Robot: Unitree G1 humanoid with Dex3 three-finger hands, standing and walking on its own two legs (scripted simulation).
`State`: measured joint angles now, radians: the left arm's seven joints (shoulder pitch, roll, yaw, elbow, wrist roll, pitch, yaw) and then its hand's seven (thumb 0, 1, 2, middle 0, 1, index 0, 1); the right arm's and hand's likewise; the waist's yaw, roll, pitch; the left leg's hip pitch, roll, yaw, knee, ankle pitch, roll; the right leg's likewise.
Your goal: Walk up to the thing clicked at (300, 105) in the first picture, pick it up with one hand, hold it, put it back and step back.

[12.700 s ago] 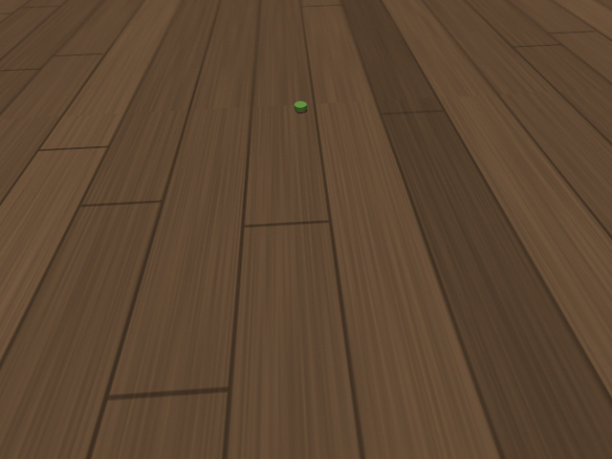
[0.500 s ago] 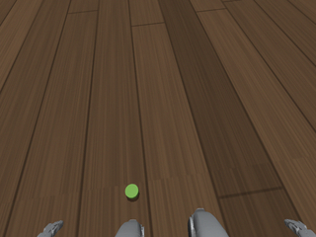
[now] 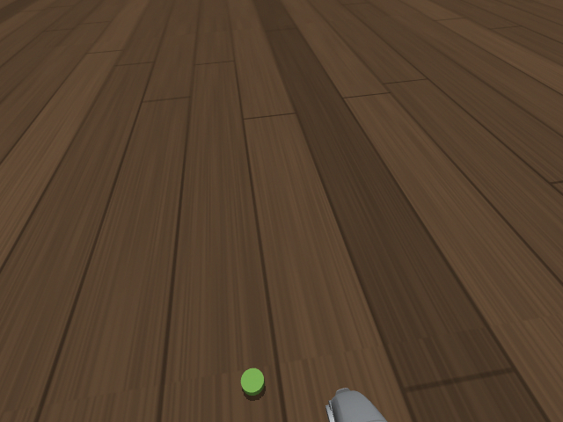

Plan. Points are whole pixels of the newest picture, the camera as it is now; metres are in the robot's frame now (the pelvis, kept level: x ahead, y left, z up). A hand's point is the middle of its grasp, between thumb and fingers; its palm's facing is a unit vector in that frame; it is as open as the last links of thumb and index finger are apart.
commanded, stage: walk up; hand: left
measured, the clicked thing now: (252, 381) +0.47 +0.13 -0.75
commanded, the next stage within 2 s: stand in 1.50 s
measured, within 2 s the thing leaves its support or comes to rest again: neither
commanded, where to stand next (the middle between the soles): +0.11 -0.04 m, yaw -1 degrees
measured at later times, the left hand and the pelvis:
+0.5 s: hand (176, 383) +0.26 +0.20 -0.14, palm faces -0.16 -0.92 -0.35, open 7.4 cm; pelvis +0.10 -0.03 +0.00, yaw -6 degrees
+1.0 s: hand out of the picture +0.20 +0.27 -0.19, palm faces -0.17 -0.92 -0.35, open 7.4 cm; pelvis +0.07 +0.01 -0.01, yaw -9 degrees
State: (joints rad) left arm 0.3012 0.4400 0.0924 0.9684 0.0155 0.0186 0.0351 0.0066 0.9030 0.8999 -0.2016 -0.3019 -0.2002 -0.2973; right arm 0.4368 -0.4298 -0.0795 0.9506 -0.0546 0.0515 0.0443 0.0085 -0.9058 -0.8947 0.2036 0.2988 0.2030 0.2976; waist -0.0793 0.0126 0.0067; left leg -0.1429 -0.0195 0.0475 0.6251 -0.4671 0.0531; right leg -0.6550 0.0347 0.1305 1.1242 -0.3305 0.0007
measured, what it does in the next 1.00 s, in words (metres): steps on the spot: right foot, then left foot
